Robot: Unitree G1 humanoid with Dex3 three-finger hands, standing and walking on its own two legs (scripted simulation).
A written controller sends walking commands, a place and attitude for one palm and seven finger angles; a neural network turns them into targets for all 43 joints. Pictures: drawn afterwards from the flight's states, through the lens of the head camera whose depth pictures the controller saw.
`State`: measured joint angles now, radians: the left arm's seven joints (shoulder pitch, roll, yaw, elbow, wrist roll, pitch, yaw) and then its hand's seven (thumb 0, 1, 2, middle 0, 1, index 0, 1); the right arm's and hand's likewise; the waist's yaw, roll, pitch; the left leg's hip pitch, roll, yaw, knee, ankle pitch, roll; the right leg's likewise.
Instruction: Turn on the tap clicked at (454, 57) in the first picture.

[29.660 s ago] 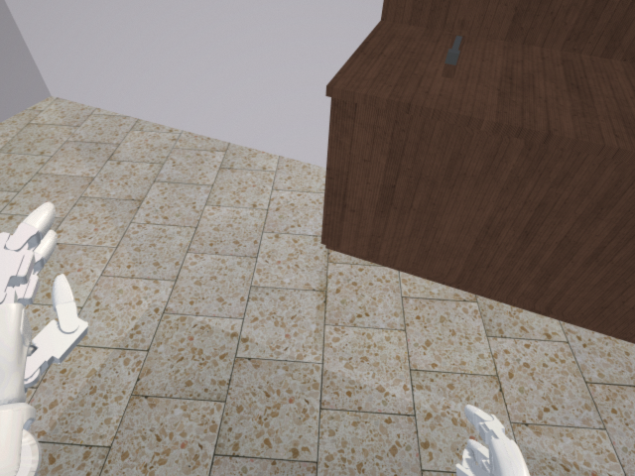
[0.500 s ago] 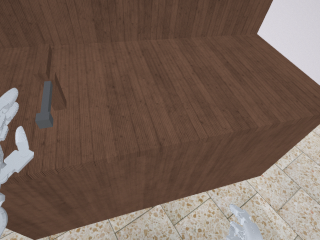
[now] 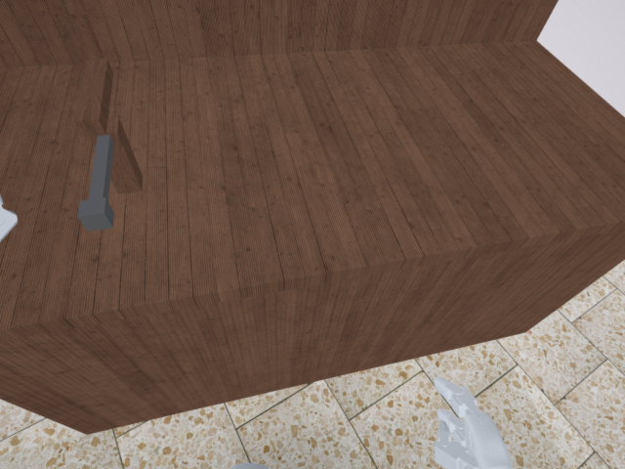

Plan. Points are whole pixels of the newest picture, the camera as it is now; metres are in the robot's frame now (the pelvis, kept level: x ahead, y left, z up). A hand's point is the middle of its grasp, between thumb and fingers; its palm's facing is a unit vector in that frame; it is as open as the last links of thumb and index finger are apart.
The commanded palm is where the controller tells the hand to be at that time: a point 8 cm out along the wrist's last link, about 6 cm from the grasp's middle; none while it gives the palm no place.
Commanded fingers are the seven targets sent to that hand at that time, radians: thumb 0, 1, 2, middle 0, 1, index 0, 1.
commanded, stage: come to a stop and stand still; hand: left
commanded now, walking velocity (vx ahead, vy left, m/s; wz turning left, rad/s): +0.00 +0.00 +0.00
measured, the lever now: (96, 214) +0.35 +0.31 +0.11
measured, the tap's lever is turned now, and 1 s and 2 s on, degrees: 0 0 0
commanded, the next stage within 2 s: look again from close up in 0.74 s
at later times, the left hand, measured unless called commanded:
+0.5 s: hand (41, 305) +0.20 +0.26 +0.18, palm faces +0.38 -0.85 -0.37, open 7.4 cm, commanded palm +0.15 +0.29 +0.18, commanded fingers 0.00 0.90 0.90 -0.20 -0.30 -0.20 -0.30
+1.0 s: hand (70, 299) +0.22 +0.25 +0.16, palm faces +0.36 -0.85 -0.39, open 7.4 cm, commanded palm +0.16 +0.28 +0.18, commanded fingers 0.00 0.90 0.90 -0.20 -0.30 -0.20 -0.30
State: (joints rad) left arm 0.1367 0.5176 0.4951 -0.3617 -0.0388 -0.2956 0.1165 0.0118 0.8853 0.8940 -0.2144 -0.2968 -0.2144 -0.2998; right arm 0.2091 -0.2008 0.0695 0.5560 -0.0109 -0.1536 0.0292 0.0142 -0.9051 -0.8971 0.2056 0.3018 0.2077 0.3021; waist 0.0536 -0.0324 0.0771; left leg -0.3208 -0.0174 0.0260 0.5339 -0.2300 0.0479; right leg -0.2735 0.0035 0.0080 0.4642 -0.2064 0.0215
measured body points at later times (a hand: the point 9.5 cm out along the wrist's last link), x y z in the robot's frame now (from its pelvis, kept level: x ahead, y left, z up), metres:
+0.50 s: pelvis -0.01 +0.01 +0.00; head +0.01 +0.03 +0.45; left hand +0.17 +0.30 +0.20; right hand +0.18 -0.20 -0.07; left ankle +0.03 +0.08 -0.74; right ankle +0.02 -0.14 -0.74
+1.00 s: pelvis -0.01 +0.01 +0.00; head +0.01 +0.01 +0.45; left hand +0.19 +0.29 +0.18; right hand +0.16 -0.22 -0.07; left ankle +0.03 +0.08 -0.74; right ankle +0.02 -0.14 -0.74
